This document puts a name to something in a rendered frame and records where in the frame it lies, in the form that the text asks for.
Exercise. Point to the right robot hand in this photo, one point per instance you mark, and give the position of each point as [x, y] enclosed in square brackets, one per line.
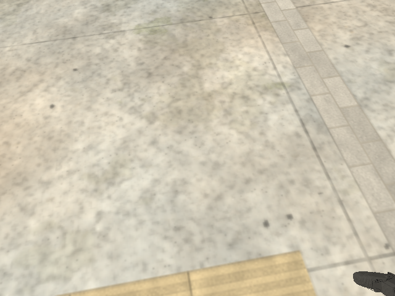
[379, 282]

